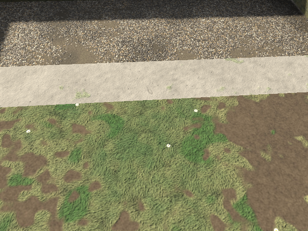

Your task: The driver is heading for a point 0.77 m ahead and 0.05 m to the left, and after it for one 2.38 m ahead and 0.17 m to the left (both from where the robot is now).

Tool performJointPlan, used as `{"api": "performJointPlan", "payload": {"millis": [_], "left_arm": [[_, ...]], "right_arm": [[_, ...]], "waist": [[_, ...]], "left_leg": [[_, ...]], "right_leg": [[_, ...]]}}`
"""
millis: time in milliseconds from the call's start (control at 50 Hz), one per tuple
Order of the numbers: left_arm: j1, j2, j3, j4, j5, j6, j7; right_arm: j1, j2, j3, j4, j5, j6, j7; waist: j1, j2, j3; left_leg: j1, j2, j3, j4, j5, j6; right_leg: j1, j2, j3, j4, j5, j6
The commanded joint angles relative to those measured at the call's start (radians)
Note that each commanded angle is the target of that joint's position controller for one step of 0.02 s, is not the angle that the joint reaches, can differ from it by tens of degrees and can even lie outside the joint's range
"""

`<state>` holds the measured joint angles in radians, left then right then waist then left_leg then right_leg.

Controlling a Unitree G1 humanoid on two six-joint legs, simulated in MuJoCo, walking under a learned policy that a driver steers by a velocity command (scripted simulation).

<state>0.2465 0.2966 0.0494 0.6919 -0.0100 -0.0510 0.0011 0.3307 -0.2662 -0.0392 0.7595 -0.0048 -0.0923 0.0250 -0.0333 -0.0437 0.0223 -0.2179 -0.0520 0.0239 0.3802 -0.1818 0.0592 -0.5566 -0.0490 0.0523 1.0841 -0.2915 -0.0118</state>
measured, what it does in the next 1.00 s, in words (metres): walks ahead: right foot, then left foot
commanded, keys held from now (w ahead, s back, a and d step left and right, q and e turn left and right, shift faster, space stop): no key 1.00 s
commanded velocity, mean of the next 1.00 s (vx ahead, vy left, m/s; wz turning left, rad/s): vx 0.12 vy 0.00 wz -0.03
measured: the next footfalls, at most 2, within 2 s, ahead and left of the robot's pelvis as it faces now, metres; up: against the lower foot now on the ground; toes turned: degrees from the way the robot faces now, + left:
right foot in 0.26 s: +0.30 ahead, -0.13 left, +0.00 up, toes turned +1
left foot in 0.54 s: +0.24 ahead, +0.12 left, +0.00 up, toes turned +0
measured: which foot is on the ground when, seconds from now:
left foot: down 0.00-0.28, up 0.30-0.52, down 0.54-1.00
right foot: up 0.00-0.24, down 0.26-1.00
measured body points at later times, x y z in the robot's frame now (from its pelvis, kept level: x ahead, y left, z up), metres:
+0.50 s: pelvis +0.18 -0.03 -0.01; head +0.20 -0.04 +0.44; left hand +0.34 +0.21 -0.12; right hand +0.28 -0.31 -0.14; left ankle +0.18 +0.12 -0.73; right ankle +0.26 -0.13 -0.74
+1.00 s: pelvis +0.23 +0.00 -0.01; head +0.24 +0.00 +0.44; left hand +0.33 +0.26 -0.15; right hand +0.31 -0.26 -0.14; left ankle +0.20 +0.12 -0.74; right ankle +0.26 -0.13 -0.74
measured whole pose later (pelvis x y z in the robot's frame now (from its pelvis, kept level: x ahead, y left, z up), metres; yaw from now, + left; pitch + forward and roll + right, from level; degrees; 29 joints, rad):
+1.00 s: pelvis +0.23 +0.00 -0.01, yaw +0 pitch -1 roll +0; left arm 0.13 0.24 0.05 1.01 0.00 0.02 0.03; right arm 0.24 -0.23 -0.01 0.90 -0.01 -0.01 -0.02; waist 0.00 0.00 0.04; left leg -0.16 0.01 0.01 0.53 -0.34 -0.01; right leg -0.25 0.00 0.02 0.52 -0.24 0.02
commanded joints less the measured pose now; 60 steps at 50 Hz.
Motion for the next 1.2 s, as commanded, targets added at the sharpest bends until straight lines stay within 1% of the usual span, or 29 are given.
{"api": "performJointPlan", "payload": {"millis": [20, 60, 80, 120, 160, 200, 240, 260, 280, 300, 320, 340, 360, 380, 400, 420, 460, 500, 520, 540, 560, 580, 600, 620, 660, 700, 840, 1000, 1200], "left_arm": [[-0.043, 0.045, 0.010, -0.077, 0.011, -0.015, 0.002], [-0.086, 0.020, 0.001, -0.080, 0.017, -0.022, -0.002], [-0.109, 0.009, -0.004, -0.080, 0.017, -0.027, -0.006], [-0.162, 0.008, -0.004, -0.082, 0.012, -0.032, -0.016], [-0.198, 0.018, 0.000, -0.089, 0.009, -0.035, -0.027], [-0.207, 0.041, 0.009, -0.094, 0.012, -0.039, -0.036], [-0.108, 0.071, 0.026, -0.060, 0.025, -0.044, -0.034], [-0.042, 0.122, 0.040, -0.044, 0.033, -0.046, -0.026], [0.034, 0.187, 0.048, -0.043, 0.057, -0.042, -0.015], [0.046, 0.120, 0.027, -0.034, 0.052, -0.025, -0.011], [0.046, 0.064, 0.013, -0.027, 0.024, -0.009, -0.017], [-0.018, 0.055, 0.008, -0.024, 0.012, -0.002, -0.020], [-0.082, 0.047, 0.003, -0.026, 0.013, 0.001, -0.021], [-0.143, 0.048, 0.001, -0.029, 0.017, 0.005, -0.022], [-0.190, 0.067, 0.008, -0.027, 0.029, 0.011, -0.022], [-0.219, 0.073, 0.012, -0.025, 0.038, 0.016, -0.021], [-0.222, 0.065, 0.012, -0.008, 0.041, 0.020, -0.016], [-0.228, 0.054, 0.008, 0.011, 0.030, 0.024, -0.010], [-0.215, 0.040, 0.002, 0.025, 0.027, 0.026, -0.008], [-0.185, 0.017, -0.006, 0.048, 0.028, 0.027, -0.008], [-0.162, 0.015, -0.008, 0.065, 0.034, 0.029, -0.006], [-0.130, 0.020, -0.001, 0.068, 0.027, 0.032, -0.002], [-0.155, 0.038, 0.001, 0.075, 0.031, 0.034, 0.004], [-0.153, 0.037, 0.004, 0.080, 0.027, 0.034, 0.009], [-0.130, 0.035, 0.006, 0.107, 0.026, 0.036, 0.016], [-0.121, 0.028, 0.007, 0.131, 0.024, 0.034, 0.015], [-0.116, 0.034, 0.012, 0.214, 0.012, 0.043, 0.018], [-0.123, 0.048, 0.015, 0.299, 0.008, 0.064, 0.033], [-0.139, 0.050, 0.013, 0.372, 0.009, 0.072, 0.041]], "right_arm": [[-0.030, -0.154, -0.036, -0.053, 0.007, -0.016, -0.010], [-0.029, -0.164, -0.036, -0.037, 0.005, -0.004, -0.016], [-0.022, -0.169, -0.036, -0.028, 0.008, 0.002, -0.020], [0.019, -0.176, -0.036, -0.005, 0.013, 0.013, -0.026], [0.039, -0.176, -0.034, 0.014, 0.016, 0.025, -0.029], [0.030, -0.184, -0.037, 0.021, 0.019, 0.036, -0.032], [-0.008, -0.186, -0.037, 0.018, 0.024, 0.043, -0.037], [0.013, -0.164, -0.030, 0.016, 0.014, 0.038, -0.037], [0.067, -0.108, -0.007, -0.008, -0.018, 0.026, -0.033], [0.187, -0.043, 0.020, 0.021, -0.010, 0.029, -0.025], [0.149, -0.131, -0.001, 0.035, 0.008, 0.042, -0.021], [0.071, -0.152, -0.011, 0.016, 0.021, 0.058, -0.024], [0.023, -0.143, -0.013, 0.011, 0.016, 0.076, -0.033], [0.005, -0.139, -0.016, 0.008, 0.007, 0.097, -0.043], [0.020, -0.123, -0.014, 0.012, 0.005, 0.115, -0.050], [0.039, -0.103, -0.010, 0.024, 0.003, 0.125, -0.056], [0.051, -0.083, -0.006, 0.040, -0.004, 0.128, -0.060], [0.045, -0.073, -0.005, 0.051, -0.010, 0.125, -0.058], [0.031, -0.073, -0.005, 0.049, -0.020, 0.124, -0.056], [0.004, -0.083, -0.005, 0.033, -0.034, 0.123, -0.056], [-0.029, -0.119, -0.007, 0.007, -0.035, 0.121, -0.059], [-0.065, -0.180, -0.025, 0.018, -0.021, 0.119, -0.062], [-0.092, -0.135, -0.016, 0.012, -0.020, 0.108, -0.059], [-0.100, -0.103, -0.006, 0.019, -0.025, 0.097, -0.059], [-0.103, -0.089, -0.002, 0.024, -0.019, 0.075, -0.055], [-0.074, -0.092, -0.001, 0.037, -0.011, 0.063, -0.055], [-0.054, -0.089, 0.001, 0.066, -0.004, 0.067, -0.055], [-0.056, -0.079, 0.003, 0.111, -0.002, 0.071, -0.051], [-0.049, -0.073, 0.007, 0.170, -0.003, 0.073, -0.053]], "waist": [[0.015, 0.120, -0.003], [0.009, 0.116, -0.008], [0.000, 0.123, -0.016], [-0.027, 0.132, -0.034], [-0.034, 0.136, -0.036], [-0.019, 0.143, -0.041], [0.047, 0.130, -0.084], [0.068, 0.084, -0.142], [0.058, -0.061, -0.283], [0.037, -0.206, -0.419], [0.065, -0.120, -0.403], [0.057, -0.079, -0.288], [0.042, -0.035, -0.212], [0.016, -0.033, -0.156], [-0.014, -0.071, -0.128], [-0.026, -0.096, -0.118], [-0.023, -0.101, -0.136], [-0.030, -0.082, -0.135], [-0.028, -0.071, -0.124], [-0.022, -0.050, -0.091], [-0.001, -0.010, -0.036], [0.049, 0.130, 0.014], [0.032, 0.142, 0.037], [0.041, 0.155, 0.034], [0.042, 0.144, 0.015], [0.034, 0.110, -0.017], [0.024, 0.051, -0.051], [0.031, 0.047, -0.038], [0.036, 0.055, -0.013]], "left_leg": [[0.104, 0.267, -0.250, -0.214, 0.250, 0.176], [0.095, 0.234, -0.150, -0.184, 0.504, 0.150], [0.086, 0.214, -0.105, -0.169, 0.568, 0.132], [0.095, 0.202, -0.075, -0.149, 0.581, 0.115], [0.130, 0.217, -0.086, -0.118, 0.553, 0.108], [0.168, 0.240, -0.113, -0.065, 0.541, 0.096], [0.170, 0.215, -0.109, 0.059, 0.573, 0.062], [0.121, 0.163, -0.081, 0.180, 0.511, 0.021], [-0.085, 0.094, -0.052, 0.414, 0.174, -0.034], [-0.238, 0.032, -0.081, 0.650, -0.480, -0.089], [-0.266, 0.064, -0.137, 0.708, -0.544, -0.103], [-0.320, 0.088, -0.120, 0.723, -0.506, -0.116], [-0.322, 0.111, -0.109, 0.688, -0.461, -0.125], [-0.270, 0.131, -0.108, 0.622, -0.420, -0.136], [-0.179, 0.132, -0.091, 0.545, -0.375, -0.145], [-0.102, 0.116, -0.065, 0.484, -0.334, -0.150], [-0.010, 0.107, -0.045, 0.374, -0.206, -0.142], [0.081, 0.095, -0.024, 0.237, -0.041, -0.118], [0.118, 0.089, -0.018, 0.186, 0.000, -0.103], [0.128, 0.112, -0.048, 0.132, 0.023, -0.083], [0.084, 0.167, -0.108, 0.058, -0.023, -0.055], [-0.083, 0.164, -0.108, 0.039, -0.248, -0.024], [-0.172, 0.145, -0.108, -0.002, -0.343, -0.024], [-0.193, 0.145, -0.108, -0.017, -0.329, -0.040], [-0.152, 0.135, -0.094, 0.003, -0.207, -0.063], [-0.101, 0.131, -0.086, 0.034, -0.105, -0.065], [-0.038, 0.114, -0.064, 0.066, 0.072, -0.055], [-0.016, 0.104, -0.051, 0.047, 0.132, -0.050], [-0.011, 0.096, -0.043, 0.012, 0.084, -0.049]], "right_leg": [[-0.139, -0.050, 0.014, -0.131, 0.087, 0.024], [-0.080, -0.033, -0.014, -0.274, 0.181, 0.037], [-0.033, -0.018, -0.030, -0.347, 0.241, 0.037], [0.038, 0.015, -0.049, -0.446, 0.359, 0.037], [0.067, 0.032, -0.039, -0.513, 0.386, 0.024], [0.095, 0.042, -0.028, -0.567, 0.342, -0.003], [0.242, 0.065, -0.041, -0.662, 0.393, -0.042], [0.396, 0.010, -0.004, -0.679, 0.642, -0.078], [0.697, -0.190, 0.187, -0.561, 1.068, -0.182], [0.845, -0.366, 0.383, -0.554, 1.169, -0.344], [0.776, -0.321, 0.385, -0.590, 0.970, -0.328], [0.678, -0.275, 0.329, -0.636, 0.785, -0.287], [0.561, -0.243, 0.294, -0.681, 0.639, -0.256], [0.430, -0.218, 0.257, -0.726, 0.519, -0.231], [0.309, -0.183, 0.212, -0.767, 0.419, -0.210], [0.233, -0.153, 0.171, -0.791, 0.364, -0.205], [0.197, -0.130, 0.128, -0.801, 0.270, -0.199], [0.163, -0.111, 0.105, -0.793, 0.083, -0.171], [0.140, -0.089, 0.097, -0.793, -0.059, -0.138], [0.110, -0.063, 0.093, -0.792, -0.188, -0.086], [0.103, -0.028, 0.077, -0.758, -0.253, -0.041], [0.184, 0.027, 0.014, -0.736, -0.178, -0.009], [0.273, 0.034, 0.005, -0.681, -0.093, 0.006], [0.312, 0.033, 0.001, -0.657, -0.036, -0.001], [0.329, 0.027, 0.004, -0.637, 0.048, -0.017], [0.341, 0.024, 0.003, -0.626, 0.136, -0.022], [0.390, 0.017, 0.003, -0.600, 0.309, -0.016], [0.422, 0.013, 0.004, -0.609, 0.338, -0.008], [0.422, 0.015, -0.002, -0.636, 0.287, 0.001]]}}
Over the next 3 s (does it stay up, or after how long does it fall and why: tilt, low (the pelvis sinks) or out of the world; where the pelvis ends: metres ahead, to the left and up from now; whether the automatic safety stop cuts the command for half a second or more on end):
stays up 0.75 0.01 -0.01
